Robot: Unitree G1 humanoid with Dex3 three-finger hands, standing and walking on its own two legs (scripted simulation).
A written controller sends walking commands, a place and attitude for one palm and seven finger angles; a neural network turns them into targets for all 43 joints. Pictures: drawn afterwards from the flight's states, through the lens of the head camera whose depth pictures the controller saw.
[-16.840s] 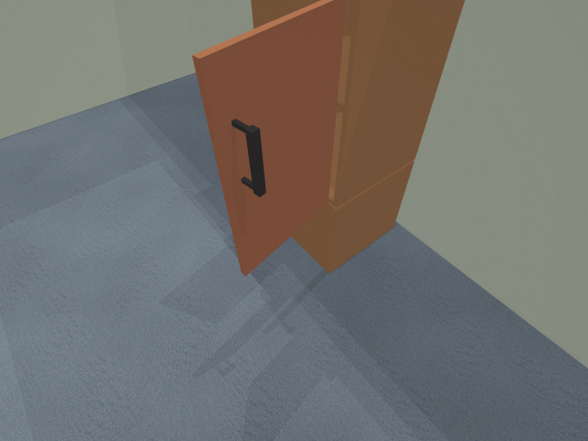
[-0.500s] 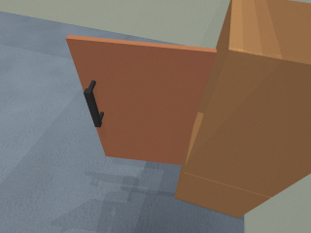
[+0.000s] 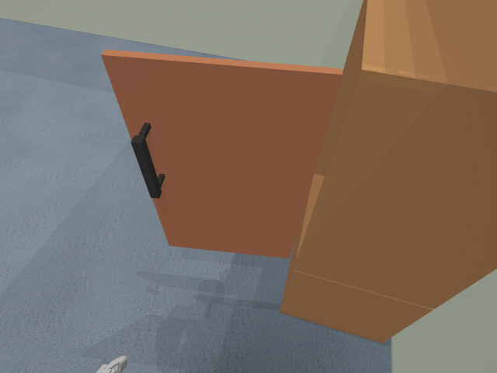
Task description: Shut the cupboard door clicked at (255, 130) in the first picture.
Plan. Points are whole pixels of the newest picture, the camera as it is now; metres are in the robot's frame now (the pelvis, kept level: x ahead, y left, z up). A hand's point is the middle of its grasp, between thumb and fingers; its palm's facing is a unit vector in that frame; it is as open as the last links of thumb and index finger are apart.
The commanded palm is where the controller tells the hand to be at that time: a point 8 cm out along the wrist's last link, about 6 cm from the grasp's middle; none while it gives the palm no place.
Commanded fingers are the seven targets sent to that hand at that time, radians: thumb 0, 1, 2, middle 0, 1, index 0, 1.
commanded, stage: raise the hand and make a fist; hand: left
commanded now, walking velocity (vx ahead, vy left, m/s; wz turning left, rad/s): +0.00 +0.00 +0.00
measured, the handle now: (151, 162) +0.47 +0.22 +0.05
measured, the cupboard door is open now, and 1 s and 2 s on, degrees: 100 100 100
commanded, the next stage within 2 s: bring the fist close to the handle in 1.82 s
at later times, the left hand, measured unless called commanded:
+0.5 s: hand out of the picture +0.13 +0.16 -0.02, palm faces -0.01 -1.00 -0.05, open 5.3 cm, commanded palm +0.12 +0.22 -0.02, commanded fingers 0.00 0.90 0.90 -0.75 -0.90 -0.75 -0.90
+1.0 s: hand (122, 339) +0.17 +0.19 +0.01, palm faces -0.04 -1.00 -0.03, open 3.3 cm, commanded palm +0.14 +0.24 +0.02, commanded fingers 0.00 0.90 0.90 -1.21 -1.40 -1.21 -1.40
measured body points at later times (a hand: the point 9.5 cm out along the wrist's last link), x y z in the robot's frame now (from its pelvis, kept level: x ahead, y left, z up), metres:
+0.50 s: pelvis -0.06 -0.03 -0.10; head -0.02 -0.03 +0.35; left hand +0.12 +0.21 -0.02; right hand +0.17 -0.25 -0.15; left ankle +0.01 +0.09 -0.74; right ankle -0.04 -0.11 -0.74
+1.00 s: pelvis -0.04 +0.01 -0.06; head +0.00 +0.01 +0.38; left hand +0.16 +0.24 +0.01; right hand +0.15 -0.23 -0.13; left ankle +0.01 +0.09 -0.74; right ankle -0.04 -0.11 -0.74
